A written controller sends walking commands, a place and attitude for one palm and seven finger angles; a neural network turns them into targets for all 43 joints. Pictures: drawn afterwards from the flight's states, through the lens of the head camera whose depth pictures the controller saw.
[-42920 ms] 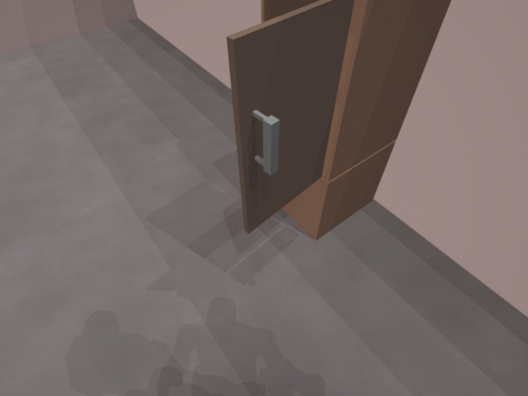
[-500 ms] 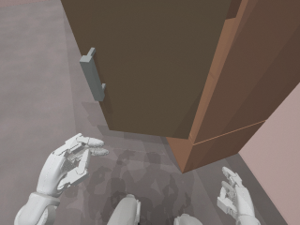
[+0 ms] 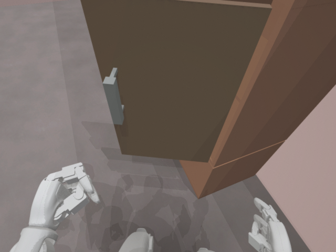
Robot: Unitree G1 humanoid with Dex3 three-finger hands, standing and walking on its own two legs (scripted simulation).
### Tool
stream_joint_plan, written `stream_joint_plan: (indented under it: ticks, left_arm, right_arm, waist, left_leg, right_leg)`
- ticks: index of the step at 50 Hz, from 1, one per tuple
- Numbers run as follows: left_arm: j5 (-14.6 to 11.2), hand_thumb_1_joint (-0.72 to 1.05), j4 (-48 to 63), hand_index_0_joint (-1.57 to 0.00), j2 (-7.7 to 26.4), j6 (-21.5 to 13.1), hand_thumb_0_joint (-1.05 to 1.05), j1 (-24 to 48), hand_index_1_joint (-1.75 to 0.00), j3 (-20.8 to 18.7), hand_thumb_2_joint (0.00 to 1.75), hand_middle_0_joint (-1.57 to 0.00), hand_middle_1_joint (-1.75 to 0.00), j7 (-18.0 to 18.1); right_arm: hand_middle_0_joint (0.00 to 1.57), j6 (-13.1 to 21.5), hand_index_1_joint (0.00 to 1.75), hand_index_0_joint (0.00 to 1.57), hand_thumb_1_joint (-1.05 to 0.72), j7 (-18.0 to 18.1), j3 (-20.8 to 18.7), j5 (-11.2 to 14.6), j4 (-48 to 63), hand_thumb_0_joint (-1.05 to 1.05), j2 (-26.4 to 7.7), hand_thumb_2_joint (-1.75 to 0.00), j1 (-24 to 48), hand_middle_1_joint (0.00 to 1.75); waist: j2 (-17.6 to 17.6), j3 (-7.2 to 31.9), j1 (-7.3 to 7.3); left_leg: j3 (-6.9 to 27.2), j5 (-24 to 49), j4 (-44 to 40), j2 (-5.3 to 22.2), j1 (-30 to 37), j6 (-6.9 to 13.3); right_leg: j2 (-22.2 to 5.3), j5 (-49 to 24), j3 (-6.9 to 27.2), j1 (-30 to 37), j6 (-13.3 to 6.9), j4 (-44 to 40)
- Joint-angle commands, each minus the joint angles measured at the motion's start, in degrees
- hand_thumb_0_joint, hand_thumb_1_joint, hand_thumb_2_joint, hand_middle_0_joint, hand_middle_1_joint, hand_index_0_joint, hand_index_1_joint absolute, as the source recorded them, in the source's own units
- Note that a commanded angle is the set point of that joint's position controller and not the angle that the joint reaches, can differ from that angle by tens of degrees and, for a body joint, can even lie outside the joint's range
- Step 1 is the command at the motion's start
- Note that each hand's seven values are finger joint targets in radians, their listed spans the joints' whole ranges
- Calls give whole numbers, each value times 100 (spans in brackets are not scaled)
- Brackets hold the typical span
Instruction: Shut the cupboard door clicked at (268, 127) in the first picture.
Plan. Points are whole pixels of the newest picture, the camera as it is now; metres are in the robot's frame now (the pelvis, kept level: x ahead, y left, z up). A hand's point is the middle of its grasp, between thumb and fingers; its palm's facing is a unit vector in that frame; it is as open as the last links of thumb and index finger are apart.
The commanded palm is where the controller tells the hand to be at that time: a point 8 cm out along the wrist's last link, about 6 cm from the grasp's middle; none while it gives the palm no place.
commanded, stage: raise the hand and make a fist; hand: left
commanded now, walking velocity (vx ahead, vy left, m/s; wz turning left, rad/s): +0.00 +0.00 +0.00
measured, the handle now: (116, 97) +0.48 +0.18 +0.09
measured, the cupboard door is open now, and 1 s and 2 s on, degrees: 63 63 63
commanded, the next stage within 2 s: bring the fist close to the handle in 0.74 s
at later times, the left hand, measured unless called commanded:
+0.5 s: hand (79, 187) +0.23 +0.19 +0.09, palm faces -0.05 -1.00 -0.03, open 3.1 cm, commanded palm +0.20 +0.25 +0.09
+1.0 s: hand (92, 182) +0.24 +0.17 +0.09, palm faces -0.01 -1.00 -0.05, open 3.1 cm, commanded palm +0.22 +0.22 +0.09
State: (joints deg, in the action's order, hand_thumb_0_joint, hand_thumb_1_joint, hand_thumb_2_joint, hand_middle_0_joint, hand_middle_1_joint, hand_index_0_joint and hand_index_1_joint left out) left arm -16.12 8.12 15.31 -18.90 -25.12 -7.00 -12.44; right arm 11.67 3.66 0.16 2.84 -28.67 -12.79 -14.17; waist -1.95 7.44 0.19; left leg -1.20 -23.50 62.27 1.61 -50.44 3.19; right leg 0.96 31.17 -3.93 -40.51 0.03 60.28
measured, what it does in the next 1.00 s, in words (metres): stands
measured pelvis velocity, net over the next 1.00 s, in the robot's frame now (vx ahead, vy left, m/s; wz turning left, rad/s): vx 0.00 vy -0.02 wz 0.02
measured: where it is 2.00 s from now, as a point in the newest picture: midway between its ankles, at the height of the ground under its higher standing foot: outside the picture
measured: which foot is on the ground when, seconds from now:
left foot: down 0.00-1.00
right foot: down 0.00-1.00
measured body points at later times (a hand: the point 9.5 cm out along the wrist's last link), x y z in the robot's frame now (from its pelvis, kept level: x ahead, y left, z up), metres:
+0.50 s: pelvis +0.00 +0.00 +0.02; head +0.03 +0.01 +0.47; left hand +0.22 +0.25 +0.09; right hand +0.17 -0.23 -0.05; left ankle +0.07 +0.08 -0.66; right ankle -0.01 -0.13 -0.66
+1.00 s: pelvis +0.00 -0.02 +0.01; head +0.03 -0.02 +0.46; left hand +0.23 +0.22 +0.10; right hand +0.18 -0.25 -0.06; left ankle +0.07 +0.08 -0.66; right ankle -0.01 -0.13 -0.66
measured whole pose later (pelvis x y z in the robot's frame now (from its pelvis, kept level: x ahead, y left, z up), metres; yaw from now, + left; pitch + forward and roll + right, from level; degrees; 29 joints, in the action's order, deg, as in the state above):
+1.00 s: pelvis +0.00 -0.02 +0.01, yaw +1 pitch +9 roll -3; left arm -16.9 0.0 15.6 -18.5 -17.1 -8.5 -14.7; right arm 12.4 3.2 2.1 2.8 -30.7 -14.4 -15.0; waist -3.0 6.8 0.0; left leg 0.0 -22.0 57.9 1.5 -45.0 1.5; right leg 1.3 30.4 -5.0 -35.2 -1.5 56.6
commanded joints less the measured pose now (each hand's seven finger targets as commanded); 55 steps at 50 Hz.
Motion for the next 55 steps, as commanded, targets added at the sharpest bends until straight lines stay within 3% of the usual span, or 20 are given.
stream_joint_plan:
  ticks: [1, 4, 7, 9, 14, 15, 20, 23, 24, 25, 29, 32, 35, 37, 41, 44, 46, 49, 53, 55]
  left_arm:
    - [-52, 90, 915, -128, 276, -269, 0, 204, -148, -245, 90, -128, -148, 190]
    - [87, 90, 412, -130, 234, 41, 0, 388, -150, 72, 90, -130, -150, -119]
    - [52, 90, 640, -130, 513, 170, 0, 750, -150, -77, 90, -130, -150, -333]
    - [-5, 90, 964, -130, 936, 105, 0, 953, -150, -570, 90, -130, -150, -273]
    - [-158, 90, 1434, -130, 1037, -313, 0, 1058, -150, -922, 90, -130, -150, 22]
    - [-152, 90, 1381, -130, 818, -335, 0, 1004, -150, -711, 90, -130, -150, 27]
    - [-113, 90, 276, -130, 384, 122, 0, 650, -150, -213, 90, -130, -150, -340]
    - [-154, 90, 268, -130, 516, 344, 0, 746, -150, -272, 90, -130, -150, -522]
    - [-147, 90, 280, -130, 796, 351, 0, 760, -150, -531, 90, -130, -150, -483]
    - [-194, 90, 495, -130, 692, 287, 0, 821, -150, -490, 90, -130, -150, -463]
    - [-253, 90, 1184, -130, 1140, -314, 0, 1118, -150, -1044, 90, -130, -150, -110]
    - [-212, 90, 987, -130, 765, -581, 0, 994, -150, -743, 90, -130, -150, -12]
    - [-112, 90, 558, -130, 536, -422, 0, 763, -150, -386, 90, -130, -150, -154]
    - [-142, 90, 324, -130, 500, -163, 0, 597, -150, -299, 90, -130, -150, -336]
    - [-237, 90, 512, -130, 751, 108, 0, 749, -150, -522, 90, -130, -150, -475]
    - [-277, 90, 844, -130, 1060, -151, 0, 1542, -150, -821, 90, -130, -150, -276]
    - [-281, 90, 684, -130, 1035, -420, 0, 1994, -150, -915, 90, -130, -150, -151]
    - [-212, 90, 423, -130, 891, -581, 0, 2103, -150, -753, 90, -130, -150, -147]
    - [-157, 90, -77, -130, 639, -144, 0, 2040, -150, -303, 90, -130, -150, -414]
    - [-135, 90, -379, -130, 693, 169, 0, 2078, -150, -293, 90, -130, -150, -496]
  right_arm:
    - [20, 205, 30, 20, -90, -33, -207, -11, 866, 0, -807, -90, 257, 30]
    - [20, 188, 30, 20, -90, -38, -170, 21, 906, 0, -933, -90, 166, 30]
    - [20, 227, 30, 20, -90, -13, -149, 39, 1006, 0, -976, -90, 150, 30]
    - [20, 241, 30, 20, -90, 6, -134, 5, 995, 0, -968, -90, 167, 30]
    - [20, 315, 30, 20, -90, -32, -68, -46, 902, 0, -844, -90, 218, 30]
    - [20, 329, 30, 20, -90, -55, -50, -31, 895, 0, -817, -90, 223, 30]
    - [20, 312, 30, 20, -90, -91, -106, 40, 824, 0, -936, -90, 179, 30]
    - [20, 324, 30, 20, -90, -44, -136, 80, 904, 0, -998, -90, 204, 30]
    - [20, 325, 30, 20, -90, -29, -145, 58, 883, 0, -1006, -90, 218, 30]
    - [20, 337, 30, 20, -90, -29, -134, 45, 933, 0, -953, -90, 252, 30]
    - [20, 411, 30, 20, -90, -30, -127, -40, 804, 0, -882, -90, 239, 30]
    - [20, 444, 30, 20, -90, -93, -118, -32, 715, 0, -815, -90, 261, 30]
    - [20, 408, 30, 20, -90, -123, -147, 10, 687, 0, -879, -90, 238, 30]
    - [20, 381, 30, 20, -90, -110, -177, 46, 729, 0, -910, -90, 222, 30]
    - [20, 319, 30, 20, -90, -43, -192, 68, 834, 0, -922, -90, 238, 30]
    - [20, 320, 30, 20, -90, 25, -133, 2, 742, 0, -908, -90, 257, 30]
    - [20, 371, 30, 20, -90, 29, -121, 4, 627, 0, -858, -90, 281, 30]
    - [20, 417, 30, 20, -90, -6, -124, -3, 513, 0, -874, -90, 265, 30]
    - [20, 386, 30, 20, -90, -29, -150, 82, 550, 0, -927, -90, 171, 30]
    - [20, 313, 30, 20, -90, -13, -144, 93, 577, 0, -968, -90, 107, 30]
  waist:
    - [-290, 491, 52]
    - [-119, 191, 152]
    - [-132, 474, 122]
    - [-375, 765, -26]
    - [-697, 982, -134]
    - [-778, 916, -78]
    - [-112, 373, 83]
    - [103, 417, 39]
    - [67, 471, -31]
    - [43, 578, -28]
    - [-258, 948, -152]
    - [-400, 751, -49]
    - [-380, 554, 59]
    - [-127, 508, 69]
    - [110, 664, 32]
    - [68, 588, 80]
    - [92, 568, 134]
    - [-272, 749, 95]
    - [-274, 947, 149]
    - [36, 867, 155]
  left_leg:
    - [909, -346, -1684, 102, 1771, -226]
    - [958, -645, -1779, 78, 1624, -191]
    - [966, -599, -1840, 60, 1843, -186]
    - [958, -340, -1836, 43, 2066, -214]
    - [950, 149, -1883, 61, 2446, -276]
    - [931, 193, -1894, 67, 2495, -276]
    - [837, -86, -1913, 33, 2005, -213]
    - [750, -117, -1915, -8, 1930, -178]
    - [707, -17, -1859, -33, 1897, -173]
    - [665, 102, -1849, -49, 1982, -162]
    - [618, 540, -1678, -43, 2142, -189]
    - [584, 437, -1616, -20, 2082, -200]
    - [535, 232, -1580, -29, 1902, -175]
    - [477, 243, -1533, -62, 1779, -151]
    - [396, 508, -1439, -95, 1772, -117]
    - [417, 493, -1349, -77, 1733, -119]
    - [428, 401, -1269, -58, 1658, -135]
    - [436, 419, -1240, -53, 1751, -136]
    - [368, 611, -1348, -69, 1935, -116]
    - [370, 704, -1359, -74, 1836, -87]
  right_leg:
    - [197, -625, -135, -414, -173, -981]
    - [183, -534, -94, -369, -164, -1135]
    - [156, -564, -60, -201, -162, -1240]
    - [177, -710, -35, -8, -207, -1209]
    - [187, -969, -59, 159, -257, -1202]
    - [176, -985, -74, 109, -250, -1214]
    - [143, -896, -60, 138, -168, -1460]
    - [114, -805, -6, 282, -142, -1577]
    - [110, -817, 59, 392, -161, -1590]
    - [100, -852, 44, 416, -152, -1587]
    - [127, -1085, 89, 496, -213, -1391]
    - [118, -1000, 88, 247, -200, -1336]
    - [99, -862, 134, 146, -166, -1421]
    - [63, -848, 222, 239, -125, -1556]
    - [15, -985, 338, 478, -79, -1660]
    - [46, -900, 372, 375, -99, -1610]
    - [45, -703, 404, 186, -109, -1546]
    - [56, -768, 399, 134, -144, -1435]
    - [5, -1122, 378, 305, -75, -1558]
    - [-19, -1266, 429, 443, -36, -1651]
